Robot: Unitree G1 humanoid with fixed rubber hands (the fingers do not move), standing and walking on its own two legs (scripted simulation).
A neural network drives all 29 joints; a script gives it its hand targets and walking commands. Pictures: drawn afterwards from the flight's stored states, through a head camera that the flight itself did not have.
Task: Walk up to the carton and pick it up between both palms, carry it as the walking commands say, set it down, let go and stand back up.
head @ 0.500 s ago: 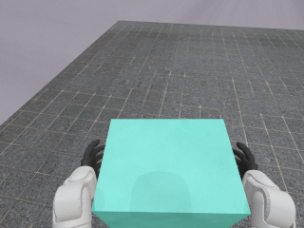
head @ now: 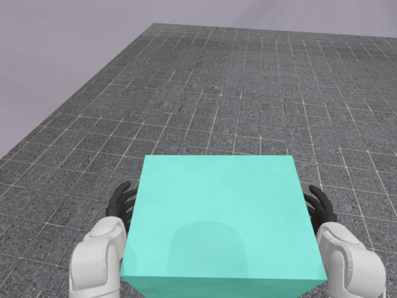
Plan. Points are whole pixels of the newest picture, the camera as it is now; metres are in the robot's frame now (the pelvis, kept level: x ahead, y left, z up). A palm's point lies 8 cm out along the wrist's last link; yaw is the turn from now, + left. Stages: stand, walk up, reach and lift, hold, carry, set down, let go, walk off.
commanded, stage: carry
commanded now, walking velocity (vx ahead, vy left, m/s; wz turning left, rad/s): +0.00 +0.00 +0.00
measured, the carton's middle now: (217, 235) +0.25 +0.00 +0.01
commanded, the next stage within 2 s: none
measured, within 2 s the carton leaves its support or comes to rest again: neither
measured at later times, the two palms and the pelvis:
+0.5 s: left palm (116, 218) +0.24 +0.19 +0.09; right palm (326, 225) +0.23 -0.19 +0.09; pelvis +0.01 +0.00 +0.00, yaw -1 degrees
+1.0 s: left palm (130, 162) +0.38 +0.19 +0.09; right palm (296, 160) +0.39 -0.18 +0.09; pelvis +0.16 +0.00 +0.00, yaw +1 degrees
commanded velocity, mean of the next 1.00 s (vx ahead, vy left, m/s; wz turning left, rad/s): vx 0.33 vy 0.00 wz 0.00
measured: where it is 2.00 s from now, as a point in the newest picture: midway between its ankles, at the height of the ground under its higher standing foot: (207, 224)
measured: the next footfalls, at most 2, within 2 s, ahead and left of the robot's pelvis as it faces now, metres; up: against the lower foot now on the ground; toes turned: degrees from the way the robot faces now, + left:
left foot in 1.02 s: +0.30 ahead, +0.13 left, +0.00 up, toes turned +12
right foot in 1.42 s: +0.54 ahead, -0.11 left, +0.00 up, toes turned -14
